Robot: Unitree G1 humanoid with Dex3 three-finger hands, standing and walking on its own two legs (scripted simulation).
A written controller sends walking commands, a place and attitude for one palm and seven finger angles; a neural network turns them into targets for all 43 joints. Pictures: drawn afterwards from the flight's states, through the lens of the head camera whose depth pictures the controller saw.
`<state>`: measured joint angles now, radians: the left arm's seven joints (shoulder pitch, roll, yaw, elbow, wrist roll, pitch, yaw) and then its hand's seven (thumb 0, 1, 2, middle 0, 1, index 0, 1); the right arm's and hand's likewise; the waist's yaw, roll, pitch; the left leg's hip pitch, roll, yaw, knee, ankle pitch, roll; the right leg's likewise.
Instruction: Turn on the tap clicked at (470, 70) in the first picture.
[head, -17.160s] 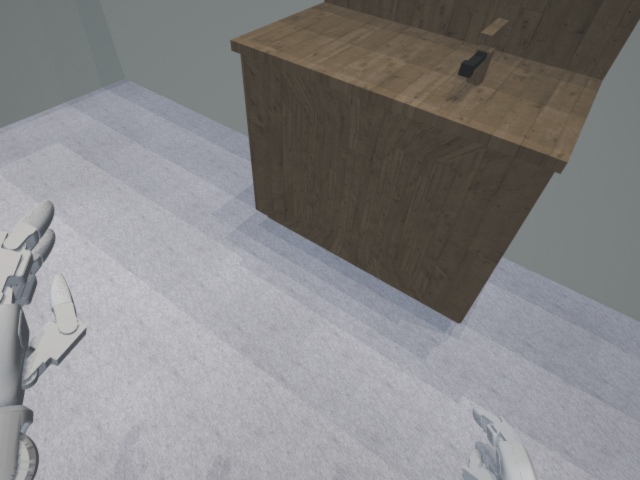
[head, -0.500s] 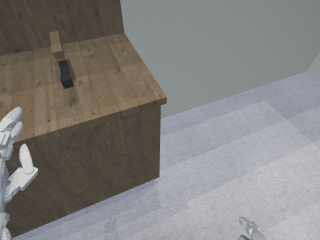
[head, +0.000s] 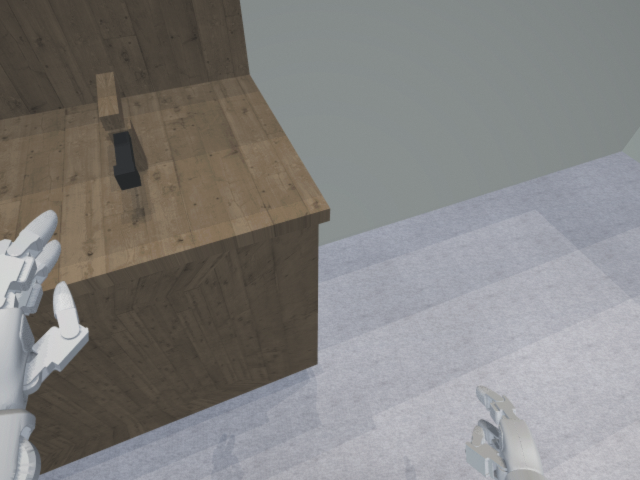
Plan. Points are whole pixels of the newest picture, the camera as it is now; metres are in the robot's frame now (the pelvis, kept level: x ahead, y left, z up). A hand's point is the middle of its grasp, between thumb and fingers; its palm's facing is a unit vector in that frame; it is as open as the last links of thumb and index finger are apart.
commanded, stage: come to a stop and stand still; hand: left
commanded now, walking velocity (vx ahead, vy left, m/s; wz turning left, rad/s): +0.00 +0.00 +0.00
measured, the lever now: (127, 176) +0.49 +0.33 +0.10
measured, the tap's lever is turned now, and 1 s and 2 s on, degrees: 0 0 0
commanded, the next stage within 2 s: take the last steps up to it in 0.82 s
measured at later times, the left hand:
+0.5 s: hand (3, 368) +0.17 +0.29 +0.16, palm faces +0.40 -0.84 -0.36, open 7.4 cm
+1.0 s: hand (9, 368) +0.17 +0.28 +0.16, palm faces +0.42 -0.84 -0.36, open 7.4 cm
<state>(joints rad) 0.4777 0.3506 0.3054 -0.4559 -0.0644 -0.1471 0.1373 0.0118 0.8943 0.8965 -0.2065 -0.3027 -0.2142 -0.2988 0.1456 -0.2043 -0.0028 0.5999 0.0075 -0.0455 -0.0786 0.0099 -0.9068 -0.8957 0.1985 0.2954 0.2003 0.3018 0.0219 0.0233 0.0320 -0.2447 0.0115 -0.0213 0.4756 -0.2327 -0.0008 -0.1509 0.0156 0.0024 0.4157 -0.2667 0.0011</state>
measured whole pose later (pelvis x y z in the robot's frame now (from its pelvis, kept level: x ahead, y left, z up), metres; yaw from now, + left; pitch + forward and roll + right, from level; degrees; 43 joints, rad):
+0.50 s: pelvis -0.04 +0.02 +0.00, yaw +0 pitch -2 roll -1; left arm 0.40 0.42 0.38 -0.41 -0.05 -0.22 0.10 0.01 0.89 0.90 -0.21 -0.30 -0.22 -0.30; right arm 0.23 -0.19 0.01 0.58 0.00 -0.12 -0.04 0.01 -0.91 -0.90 0.20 0.30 0.20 0.30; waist 0.03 -0.06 0.04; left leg -0.26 0.00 0.01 0.46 -0.17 0.03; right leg -0.17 0.00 0.02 0.41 -0.21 0.02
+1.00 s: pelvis -0.04 +0.02 +0.00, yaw +2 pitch -1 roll -1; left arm 0.37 0.35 0.34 -0.40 -0.01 -0.22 0.09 0.01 0.90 0.90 -0.20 -0.30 -0.21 -0.30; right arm 0.22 -0.18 0.03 0.60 -0.01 -0.14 -0.02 0.01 -0.90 -0.90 0.20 0.30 0.20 0.30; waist 0.04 -0.03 0.04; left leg -0.25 -0.03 -0.02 0.38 -0.12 0.03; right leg -0.16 0.01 0.05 0.34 -0.18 0.02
